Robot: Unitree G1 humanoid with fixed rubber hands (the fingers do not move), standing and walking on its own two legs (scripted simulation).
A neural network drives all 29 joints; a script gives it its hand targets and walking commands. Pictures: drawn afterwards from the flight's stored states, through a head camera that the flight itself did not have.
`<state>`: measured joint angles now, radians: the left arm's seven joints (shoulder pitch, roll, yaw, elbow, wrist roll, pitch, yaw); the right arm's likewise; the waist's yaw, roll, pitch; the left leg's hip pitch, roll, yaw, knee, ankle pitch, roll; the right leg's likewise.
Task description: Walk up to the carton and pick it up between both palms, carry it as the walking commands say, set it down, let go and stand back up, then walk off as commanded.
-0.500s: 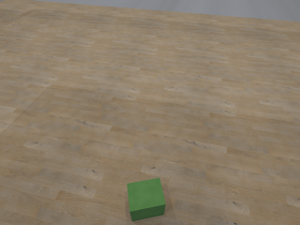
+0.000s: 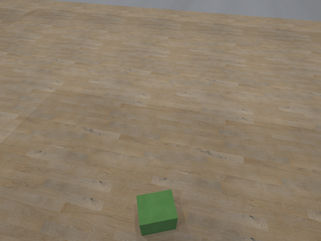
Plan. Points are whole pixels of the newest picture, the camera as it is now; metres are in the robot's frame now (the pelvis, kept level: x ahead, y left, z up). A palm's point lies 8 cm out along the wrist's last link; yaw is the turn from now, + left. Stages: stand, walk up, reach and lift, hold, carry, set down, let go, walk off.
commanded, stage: walk off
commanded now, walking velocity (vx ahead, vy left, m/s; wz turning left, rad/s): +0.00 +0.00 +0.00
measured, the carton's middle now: (156, 212) +0.44 +0.06 -0.69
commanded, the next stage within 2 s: none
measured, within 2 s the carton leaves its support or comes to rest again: neither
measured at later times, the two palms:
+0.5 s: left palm out of the picture +0.06 +0.31 -0.16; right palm out of the picture +0.18 -0.22 -0.13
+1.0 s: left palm (86, 172) +0.39 +0.29 -0.14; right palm (228, 172) +0.40 -0.21 -0.14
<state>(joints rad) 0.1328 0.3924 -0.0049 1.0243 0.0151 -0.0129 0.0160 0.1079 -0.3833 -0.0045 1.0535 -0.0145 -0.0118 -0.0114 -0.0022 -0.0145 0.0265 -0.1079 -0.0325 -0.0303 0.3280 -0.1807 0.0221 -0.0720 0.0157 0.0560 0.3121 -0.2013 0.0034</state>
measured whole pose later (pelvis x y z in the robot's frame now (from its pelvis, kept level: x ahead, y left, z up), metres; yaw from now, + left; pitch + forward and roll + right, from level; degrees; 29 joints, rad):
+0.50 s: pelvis +0.11 +0.05 -0.02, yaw +4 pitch -1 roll +0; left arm 0.37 0.29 0.01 1.06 0.03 -0.02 -0.01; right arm 0.26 -0.28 -0.02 0.99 -0.03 -0.06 0.01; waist 0.02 -0.04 0.03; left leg -0.21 0.01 0.11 0.55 -0.32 0.05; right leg -0.26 -0.05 0.00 1.01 -0.47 -0.01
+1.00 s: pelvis +0.37 +0.04 -0.01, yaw +8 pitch -1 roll -1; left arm 0.24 0.22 0.03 0.99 0.03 -0.07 0.00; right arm 0.34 -0.22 -0.04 1.02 -0.02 -0.05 0.01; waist -0.02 0.02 0.06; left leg -0.42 0.09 0.04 1.18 -0.35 0.01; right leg -0.19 -0.02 -0.18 0.46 -0.25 -0.04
